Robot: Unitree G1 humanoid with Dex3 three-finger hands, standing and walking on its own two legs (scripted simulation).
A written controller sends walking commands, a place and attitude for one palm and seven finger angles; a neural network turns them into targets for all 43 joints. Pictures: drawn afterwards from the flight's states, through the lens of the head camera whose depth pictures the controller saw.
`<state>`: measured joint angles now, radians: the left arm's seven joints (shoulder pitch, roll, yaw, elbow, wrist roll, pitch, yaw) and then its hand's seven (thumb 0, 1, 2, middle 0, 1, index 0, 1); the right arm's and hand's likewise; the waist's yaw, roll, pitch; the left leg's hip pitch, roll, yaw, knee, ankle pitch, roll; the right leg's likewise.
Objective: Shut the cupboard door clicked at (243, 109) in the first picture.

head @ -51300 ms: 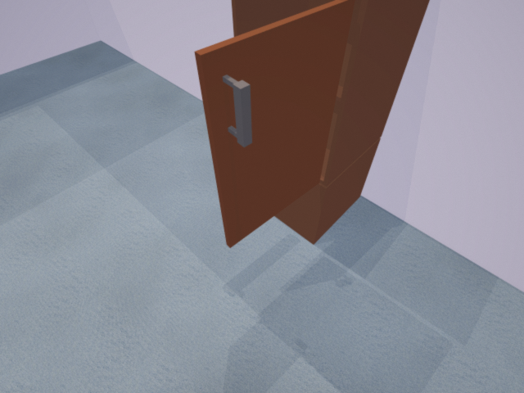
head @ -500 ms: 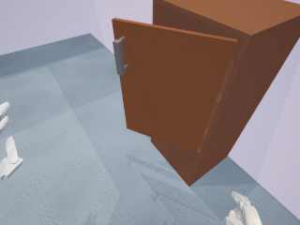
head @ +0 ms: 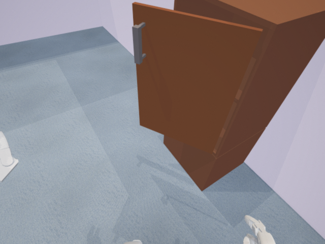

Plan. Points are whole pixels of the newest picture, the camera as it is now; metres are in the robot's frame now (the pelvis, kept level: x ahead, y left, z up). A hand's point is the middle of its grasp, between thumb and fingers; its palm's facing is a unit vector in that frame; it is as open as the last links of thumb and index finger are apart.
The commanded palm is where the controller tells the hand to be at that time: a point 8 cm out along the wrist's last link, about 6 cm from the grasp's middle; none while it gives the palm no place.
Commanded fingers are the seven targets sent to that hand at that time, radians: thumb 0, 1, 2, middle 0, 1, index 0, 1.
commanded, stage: step back with the hand held close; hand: left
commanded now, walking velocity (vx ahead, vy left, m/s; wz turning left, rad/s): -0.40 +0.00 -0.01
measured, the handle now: (140, 43) +0.71 +0.13 +0.15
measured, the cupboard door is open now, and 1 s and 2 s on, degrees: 31 31 31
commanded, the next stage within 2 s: stop stepping back and stand still in 0.68 s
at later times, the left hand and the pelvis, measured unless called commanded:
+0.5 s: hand (11, 196) +0.15 +0.24 +0.19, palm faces +0.37 -0.84 -0.40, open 7.4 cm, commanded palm +0.08 +0.29 +0.20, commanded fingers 0.00 0.90 0.90 -0.20 -0.30 -0.20 -0.30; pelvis -0.07 -0.01 +0.01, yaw -1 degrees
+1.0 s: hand out of the picture +0.03 +0.25 +0.19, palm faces +0.36 -0.81 -0.47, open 7.4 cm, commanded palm -0.02 +0.29 +0.20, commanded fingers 0.00 0.90 0.90 -0.20 -0.30 -0.20 -0.30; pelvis -0.17 +0.00 +0.02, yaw -2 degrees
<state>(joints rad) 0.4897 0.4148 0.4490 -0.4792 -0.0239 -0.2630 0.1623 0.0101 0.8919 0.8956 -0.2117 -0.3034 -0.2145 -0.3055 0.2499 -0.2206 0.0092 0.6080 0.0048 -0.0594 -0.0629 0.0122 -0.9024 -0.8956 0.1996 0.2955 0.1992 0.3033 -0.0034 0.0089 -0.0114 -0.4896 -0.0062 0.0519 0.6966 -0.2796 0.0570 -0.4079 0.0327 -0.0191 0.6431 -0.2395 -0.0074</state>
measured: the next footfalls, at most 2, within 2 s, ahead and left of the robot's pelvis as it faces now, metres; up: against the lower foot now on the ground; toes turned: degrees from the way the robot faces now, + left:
right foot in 0.30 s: -0.07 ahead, -0.13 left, +0.00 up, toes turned +4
left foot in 0.70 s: -0.01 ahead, +0.11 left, +0.00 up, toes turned +0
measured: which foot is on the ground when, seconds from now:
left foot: down 0.00-0.54, up 0.56-0.68, down 0.70-0.98, up 1.00-1.00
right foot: down 0.00-0.16, up 0.18-0.28, down 0.30-0.76, up 0.78-0.92, down 0.94-1.00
